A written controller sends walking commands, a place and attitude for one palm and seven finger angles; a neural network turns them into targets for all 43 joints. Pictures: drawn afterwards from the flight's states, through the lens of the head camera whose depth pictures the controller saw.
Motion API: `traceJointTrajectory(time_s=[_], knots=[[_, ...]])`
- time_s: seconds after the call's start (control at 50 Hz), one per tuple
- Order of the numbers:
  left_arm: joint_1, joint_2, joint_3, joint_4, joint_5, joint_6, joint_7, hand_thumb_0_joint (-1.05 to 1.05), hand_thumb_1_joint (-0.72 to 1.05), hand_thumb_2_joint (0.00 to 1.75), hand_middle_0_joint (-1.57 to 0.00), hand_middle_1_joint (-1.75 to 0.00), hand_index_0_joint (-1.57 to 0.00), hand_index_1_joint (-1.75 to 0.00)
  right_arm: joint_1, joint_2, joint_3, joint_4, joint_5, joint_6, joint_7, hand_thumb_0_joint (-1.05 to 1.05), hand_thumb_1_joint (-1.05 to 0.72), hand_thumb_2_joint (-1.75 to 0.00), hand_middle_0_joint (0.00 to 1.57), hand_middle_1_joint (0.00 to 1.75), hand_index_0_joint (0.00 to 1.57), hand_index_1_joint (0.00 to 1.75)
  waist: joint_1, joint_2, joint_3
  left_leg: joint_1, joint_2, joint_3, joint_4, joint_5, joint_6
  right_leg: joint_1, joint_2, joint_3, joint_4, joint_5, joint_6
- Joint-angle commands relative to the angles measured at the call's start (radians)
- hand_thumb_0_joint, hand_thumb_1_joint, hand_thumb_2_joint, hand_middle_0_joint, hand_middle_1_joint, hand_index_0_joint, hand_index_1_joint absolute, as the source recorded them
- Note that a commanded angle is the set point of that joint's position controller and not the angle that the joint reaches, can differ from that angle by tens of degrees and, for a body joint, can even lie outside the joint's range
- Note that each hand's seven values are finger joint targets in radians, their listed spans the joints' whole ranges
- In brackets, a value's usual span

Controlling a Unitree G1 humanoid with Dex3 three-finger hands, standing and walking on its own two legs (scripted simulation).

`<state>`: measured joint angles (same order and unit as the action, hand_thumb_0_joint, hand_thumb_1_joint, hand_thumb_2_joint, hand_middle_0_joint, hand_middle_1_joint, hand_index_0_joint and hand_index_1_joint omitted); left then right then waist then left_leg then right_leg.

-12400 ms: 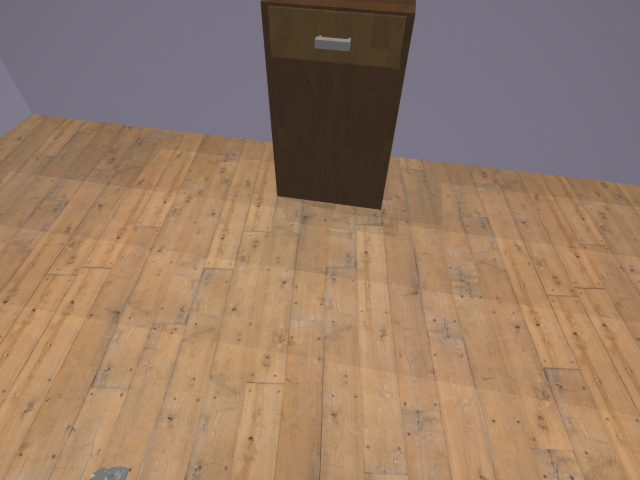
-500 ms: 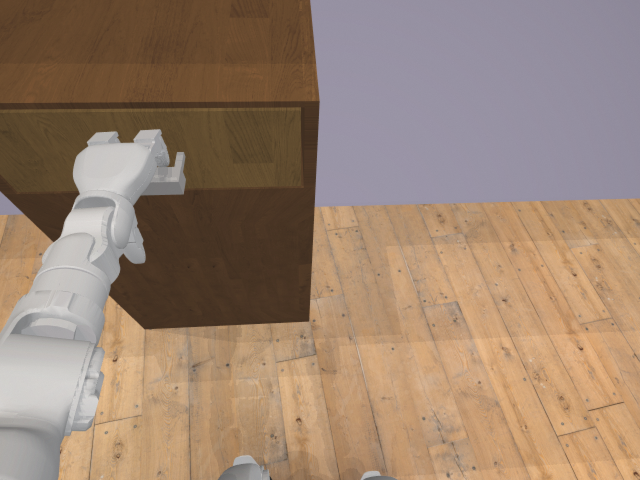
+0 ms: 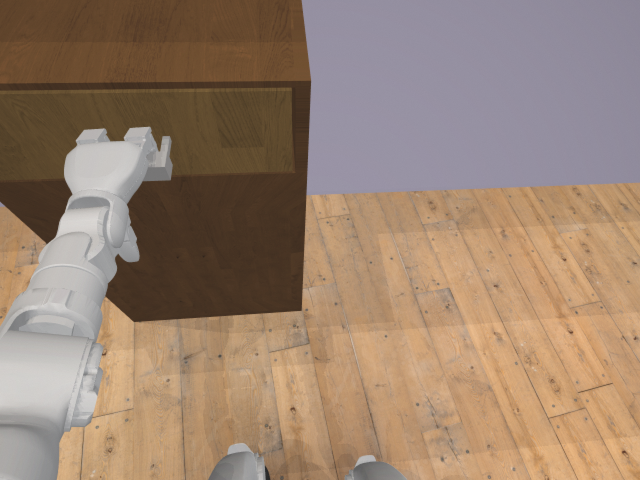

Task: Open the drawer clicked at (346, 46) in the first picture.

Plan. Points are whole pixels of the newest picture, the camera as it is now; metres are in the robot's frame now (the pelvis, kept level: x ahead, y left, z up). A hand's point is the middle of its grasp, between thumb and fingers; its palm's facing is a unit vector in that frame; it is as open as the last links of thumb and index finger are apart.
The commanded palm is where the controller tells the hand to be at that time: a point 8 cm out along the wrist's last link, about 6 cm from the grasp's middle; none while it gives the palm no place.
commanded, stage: lower the fingers behind the handle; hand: left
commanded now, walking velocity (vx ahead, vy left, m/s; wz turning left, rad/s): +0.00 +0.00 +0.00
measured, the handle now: (127, 155) +0.55 +0.23 +0.04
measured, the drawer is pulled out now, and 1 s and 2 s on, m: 0.00 0.00 0.08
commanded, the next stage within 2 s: close the thumb around the handle in 0.34 s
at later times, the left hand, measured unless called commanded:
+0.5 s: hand (124, 194) +0.49 +0.24 +0.02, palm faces -0.08 -0.03 -1.00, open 13.8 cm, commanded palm +0.49 +0.23 +0.07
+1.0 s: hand (124, 191) +0.50 +0.24 +0.02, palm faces -0.08 -0.03 -1.00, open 6.4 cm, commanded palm +0.49 +0.23 +0.07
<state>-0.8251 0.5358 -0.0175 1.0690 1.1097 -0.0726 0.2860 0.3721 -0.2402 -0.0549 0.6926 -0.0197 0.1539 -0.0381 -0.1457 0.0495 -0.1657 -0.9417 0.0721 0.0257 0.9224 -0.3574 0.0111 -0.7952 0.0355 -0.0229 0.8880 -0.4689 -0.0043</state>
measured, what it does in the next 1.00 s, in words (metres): stands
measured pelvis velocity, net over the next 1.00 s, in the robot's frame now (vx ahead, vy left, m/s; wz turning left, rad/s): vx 0.00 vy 0.01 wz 0.00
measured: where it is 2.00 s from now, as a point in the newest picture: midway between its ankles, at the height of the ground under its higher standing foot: outside the picture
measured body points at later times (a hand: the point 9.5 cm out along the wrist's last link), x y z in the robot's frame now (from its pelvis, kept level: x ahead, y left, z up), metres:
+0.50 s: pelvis +0.00 +0.01 +0.00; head +0.11 +0.02 +0.43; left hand +0.49 +0.23 +0.07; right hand -0.01 -0.27 -0.12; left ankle +0.04 +0.11 -0.68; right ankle -0.03 -0.12 -0.68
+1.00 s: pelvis +0.00 +0.01 +0.00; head +0.11 +0.02 +0.44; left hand +0.50 +0.24 +0.08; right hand -0.01 -0.27 -0.12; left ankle +0.04 +0.11 -0.68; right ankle -0.03 -0.12 -0.68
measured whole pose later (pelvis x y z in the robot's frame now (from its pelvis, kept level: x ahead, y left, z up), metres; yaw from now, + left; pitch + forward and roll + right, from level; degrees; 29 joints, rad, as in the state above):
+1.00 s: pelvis +0.00 +0.01 +0.00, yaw +0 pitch +22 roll -3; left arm -0.85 0.55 -0.02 1.09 1.10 -0.07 0.28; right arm 0.37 -0.24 -0.04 0.70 -0.02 0.16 -0.04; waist -0.15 0.05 -0.17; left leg -0.96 0.07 0.02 0.93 -0.36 0.02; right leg -0.80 0.04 -0.02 0.88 -0.47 0.00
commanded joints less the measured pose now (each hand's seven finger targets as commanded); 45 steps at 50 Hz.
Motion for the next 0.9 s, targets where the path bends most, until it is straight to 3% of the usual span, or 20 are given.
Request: traceJointTrajectory(time_s=[0.0,0.02,0.1,0.16,0.2,0.24,0.3,0.34,0.4,0.42,0.52,0.56,0.6,0.64,0.68,0.74,0.76,0.88], knots=[[-0.432,0.238,0.065,-0.173,-0.011,-0.011,0.038,0.0,-0.5,0.3,-0.3,-1.2,-0.3,-1.2,0.146,-0.173,-0.063,-0.039,-0.003,-0.018,-0.014,0.0,-0.9,-0.9,0.2,0.3,0.2,0.3,-0.01,0.047,-0.4,0.452,-0.061,-0.019,-0.038,0.328,0.042,0.0,0.048,-0.015,-0.119,0.326,-0.021],[-0.449,0.229,0.054,-0.183,-0.012,-0.01,0.041,0.0,-0.5,0.3,-0.3,-1.2,-0.3,-1.2,0.146,-0.171,-0.063,-0.038,-0.003,-0.02,-0.013,0.0,-0.9,-0.9,0.2,0.3,0.2,0.3,-0.01,0.073,-0.41,0.458,-0.062,-0.021,-0.037,0.327,0.041,-0.007,0.049,-0.014,-0.118,0.322,-0.023],[-0.435,0.276,0.09,-0.16,-0.011,0.005,0.05,0.0,-0.5,0.3,-0.3,-1.2,-0.3,-1.2,0.154,-0.176,-0.06,-0.032,-0.003,-0.019,-0.014,0.0,-0.9,-0.9,0.2,0.3,0.2,0.3,-0.003,0.062,-0.432,0.451,-0.063,-0.018,-0.035,0.341,0.043,0.019,0.05,-0.014,-0.117,0.343,-0.022],[-0.443,0.235,0.054,-0.151,-0.012,0.02,0.046,0.0,-0.5,0.3,-0.3,-1.2,-0.3,-1.2,0.151,-0.173,-0.06,-0.032,0.0,-0.019,-0.013,0.0,-0.9,-0.9,0.2,0.3,0.2,0.3,-0.012,0.078,-0.401,0.457,-0.064,-0.017,-0.04,0.334,0.041,0.001,0.051,-0.018,-0.127,0.331,-0.023],[-0.437,0.269,0.08,-0.148,-0.013,0.016,0.038,0.0,-0.5,0.3,-0.3,-1.2,-0.3,-1.2,0.159,-0.178,-0.059,-0.029,-0.001,-0.017,-0.016,0.0,-0.9,-0.9,0.2,0.3,0.2,0.3,-0.008,0.056,-0.432,0.473,-0.06,-0.025,-0.04,0.356,0.04,0.012,0.051,-0.02,-0.12,0.344,-0.022],[-0.451,0.234,0.048,-0.163,-0.018,0.013,0.028,0.0,-0.5,0.3,-0.3,-1.2,-0.3,-1.2,0.155,-0.173,-0.057,-0.031,0.001,-0.017,-0.014,0.0,-0.9,-0.9,0.2,0.3,0.2,0.3,-0.011,0.092,-0.414,0.472,-0.062,-0.019,-0.044,0.347,0.039,0.006,0.051,-0.02,-0.127,0.336,-0.024],[-0.441,0.255,0.059,-0.132,-0.013,0.01,0.023,0.0,-0.5,0.3,-0.3,-1.2,-0.3,-1.2,0.154,-0.178,-0.054,-0.032,0.003,-0.014,-0.019,0.0,-0.9,-0.9,0.2,0.3,0.2,0.3,-0.017,0.056,-0.384,0.446,-0.061,-0.024,-0.047,0.323,0.041,-0.003,0.05,-0.019,-0.129,0.317,-0.022],[-0.449,0.211,0.032,-0.154,-0.014,0.004,0.024,0.0,-0.5,0.3,-0.3,-1.2,-0.3,-1.2,0.156,-0.173,-0.059,-0.033,0.0,-0.016,-0.016,0.0,-0.9,-0.9,0.2,0.3,0.2,0.3,-0.018,0.087,-0.389,0.48,-0.059,-0.028,-0.047,0.335,0.037,-0.028,0.052,-0.025,-0.129,0.305,-0.026],[-0.465,0.234,0.048,-0.151,-0.02,-0.003,0.024,0.0,-0.5,0.3,-0.3,-1.2,-0.3,-1.2,0.164,-0.176,-0.058,-0.029,0.0,-0.017,-0.017,0.0,-0.9,-0.9,0.2,0.3,0.2,0.3,-0.025,0.067,-0.404,0.473,-0.057,-0.029,-0.042,0.338,0.041,-0.017,0.051,-0.023,-0.127,0.315,-0.023],[-0.438,0.245,0.06,-0.138,-0.018,0.0,0.025,0.0,-0.5,0.3,-0.3,-1.2,-0.3,-1.2,0.162,-0.176,-0.058,-0.03,-0.001,-0.016,-0.017,0.0,-0.9,-0.9,0.2,0.3,0.2,0.3,-0.013,0.069,-0.399,0.47,-0.059,-0.028,-0.04,0.347,0.039,-0.013,0.052,-0.023,-0.123,0.324,-0.025],[-0.441,0.213,0.039,-0.142,-0.02,0.004,0.029,0.0,-0.22,0.42,-0.32,-1.23,-0.32,-1.23,0.162,-0.174,-0.059,-0.03,-0.001,-0.014,-0.013,0.0,-0.9,-0.9,0.2,0.3,0.2,0.3,-0.019,0.074,-0.402,0.482,-0.058,-0.029,-0.039,0.356,0.039,-0.023,0.053,-0.026,-0.125,0.323,-0.025],[-0.446,0.248,0.06,-0.135,-0.016,0.009,0.032,0.0,-0.11,0.47,-0.33,-1.24,-0.33,-1.24,0.161,-0.178,-0.056,-0.03,0.0,-0.011,-0.014,0.0,-0.9,-0.9,0.2,0.3,0.2,0.3,-0.019,0.052,-0.387,0.458,-0.058,-0.028,-0.043,0.334,0.04,-0.01,0.052,-0.025,-0.126,0.315,-0.024],[-0.437,0.242,0.06,-0.158,-0.021,0.004,0.03,0.0,0.0,0.52,-0.34,-1.25,-0.34,-1.25,0.161,-0.177,-0.059,-0.034,-0.001,-0.011,-0.013,0.0,-0.9,-0.9,0.2,0.3,0.2,0.3,-0.01,0.078,-0.426,0.486,-0.06,-0.026,-0.04,0.363,0.039,-0.001,0.053,-0.024,-0.123,0.337,-0.024],[-0.416,0.239,0.062,-0.153,-0.02,0.007,0.029,0.0,0.12,0.56,-0.34,-1.27,-0.34,-1.27,0.16,-0.175,-0.058,-0.033,-0.002,-0.008,-0.011,0.0,-0.9,-0.9,0.2,0.3,0.2,0.3,-0.004,0.082,-0.421,0.482,-0.06,-0.025,-0.039,0.375,0.038,0.006,0.054,-0.023,-0.123,0.351,-0.026],[-0.42,0.239,0.062,-0.136,-0.024,0.009,0.025,0.0,0.23,0.61,-0.35,-1.28,-0.35,-1.28,0.157,-0.174,-0.056,-0.031,-0.001,-0.007,-0.013,0.0,-0.9,-0.9,0.2,0.3,0.2,0.3,-0.013,0.051,-0.396,0.457,-0.06,-0.022,-0.041,0.362,0.041,0.015,0.052,-0.022,-0.127,0.354,-0.024],[-0.415,0.247,0.06,-0.141,-0.018,0.01,0.028,0.0,0.4,0.68,-0.36,-1.3,-0.36,-1.3,0.155,-0.176,-0.055,-0.038,0.002,-0.005,-0.013,0.0,-0.9,-0.9,0.2,0.3,0.2,0.3,-0.004,0.074,-0.388,0.457,-0.062,-0.022,-0.049,0.344,0.038,0.008,0.053,-0.023,-0.129,0.332,-0.026],[-0.41,0.237,0.053,-0.124,-0.019,0.015,0.027,0.0,0.45,0.71,-0.37,-1.3,-0.37,-1.3,0.154,-0.176,-0.055,-0.038,0.003,-0.005,-0.014,0.0,-0.9,-0.9,0.2,0.3,0.2,0.3,-0.013,0.059,-0.377,0.452,-0.061,-0.021,-0.05,0.337,0.04,0.005,0.052,-0.025,-0.131,0.328,-0.025],[-0.441,0.235,0.053,-0.137,-0.027,0.008,0.021,0.0,0.79,0.85,-0.39,-1.34,-0.39,-1.34,0.164,-0.175,-0.055,-0.037,0.001,-0.008,-0.014,0.0,-0.9,-0.9,0.2,0.3,0.2,0.3,-0.017,0.059,-0.401,0.464,-0.059,-0.025,-0.046,0.357,0.041,0.009,0.051,-0.024,-0.127,0.339,-0.025]])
